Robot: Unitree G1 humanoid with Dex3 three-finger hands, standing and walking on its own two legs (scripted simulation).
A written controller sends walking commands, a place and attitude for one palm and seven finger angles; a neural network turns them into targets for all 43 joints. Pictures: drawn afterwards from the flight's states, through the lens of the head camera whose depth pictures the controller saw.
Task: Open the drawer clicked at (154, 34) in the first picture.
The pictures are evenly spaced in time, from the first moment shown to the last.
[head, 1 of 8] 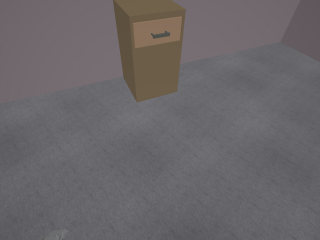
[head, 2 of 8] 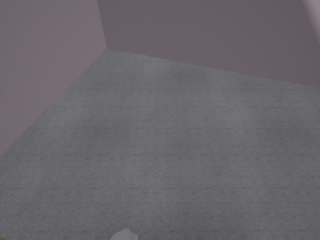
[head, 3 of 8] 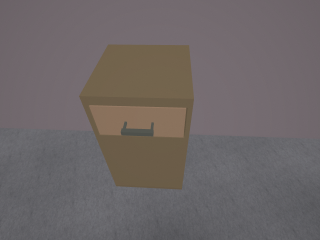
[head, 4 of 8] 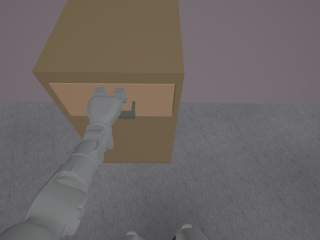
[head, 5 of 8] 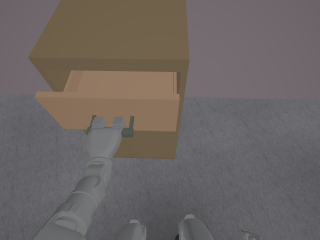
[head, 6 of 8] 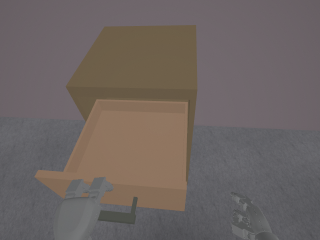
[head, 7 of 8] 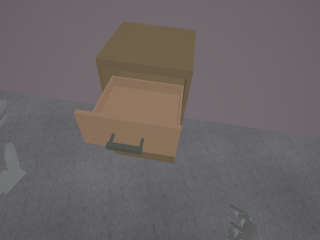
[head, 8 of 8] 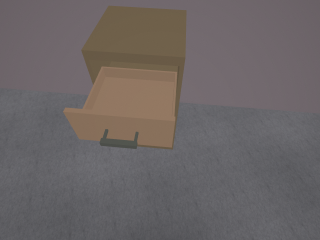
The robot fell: no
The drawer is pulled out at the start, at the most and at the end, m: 0.00 0.30 0.30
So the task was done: yes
